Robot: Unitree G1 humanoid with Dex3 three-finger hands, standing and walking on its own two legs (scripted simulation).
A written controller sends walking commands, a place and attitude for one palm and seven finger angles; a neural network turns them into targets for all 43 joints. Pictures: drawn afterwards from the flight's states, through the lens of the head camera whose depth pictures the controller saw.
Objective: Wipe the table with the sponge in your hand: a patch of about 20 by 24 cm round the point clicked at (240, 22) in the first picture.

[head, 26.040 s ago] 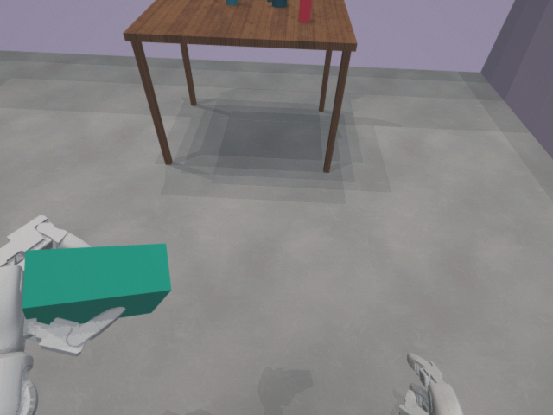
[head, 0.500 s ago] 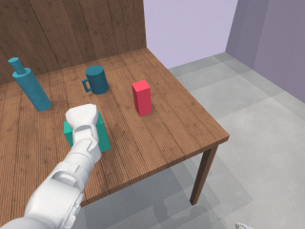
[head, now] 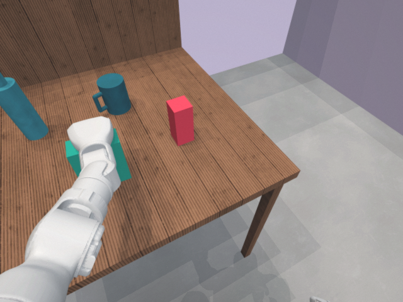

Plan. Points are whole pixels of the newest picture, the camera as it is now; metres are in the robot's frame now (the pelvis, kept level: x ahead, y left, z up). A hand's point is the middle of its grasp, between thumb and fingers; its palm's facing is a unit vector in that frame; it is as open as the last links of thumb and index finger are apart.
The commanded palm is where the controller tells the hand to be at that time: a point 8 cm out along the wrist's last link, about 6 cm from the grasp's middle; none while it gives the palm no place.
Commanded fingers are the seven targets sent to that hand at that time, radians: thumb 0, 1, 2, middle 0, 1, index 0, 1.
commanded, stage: wipe forward along the third lane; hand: left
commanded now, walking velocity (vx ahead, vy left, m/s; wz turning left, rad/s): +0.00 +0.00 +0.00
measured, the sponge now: (103, 167) +0.42 +0.23 +0.00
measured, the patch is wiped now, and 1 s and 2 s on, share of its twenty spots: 1.00 1.00 1.00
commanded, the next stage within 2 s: wipe back along the third lane in 0.38 s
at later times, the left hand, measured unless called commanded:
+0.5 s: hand (95, 137) +0.48 +0.25 +0.05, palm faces -0.09 +0.02 -1.00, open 9.3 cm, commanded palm +0.46 +0.24 +0.08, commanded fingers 0.00 0.10 1.30 -1.20 -1.60 -1.20 -1.60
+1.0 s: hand (95, 144) +0.46 +0.24 +0.05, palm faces -0.02 +0.02 -1.00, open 9.3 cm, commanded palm +0.41 +0.22 +0.08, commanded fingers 0.00 0.10 1.30 -1.20 -1.60 -1.20 -1.60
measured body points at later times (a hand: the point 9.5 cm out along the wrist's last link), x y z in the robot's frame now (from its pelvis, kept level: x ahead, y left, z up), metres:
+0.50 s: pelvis +0.00 +0.03 -0.01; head +0.06 +0.03 +0.44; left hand +0.48 +0.25 +0.10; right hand +0.05 -0.23 -0.14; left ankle +0.04 +0.12 -0.72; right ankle +0.00 -0.09 -0.72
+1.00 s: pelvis +0.02 +0.03 +0.00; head +0.05 +0.03 +0.45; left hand +0.45 +0.24 +0.11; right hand +0.14 -0.21 -0.13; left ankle +0.04 +0.12 -0.72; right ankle +0.00 -0.09 -0.72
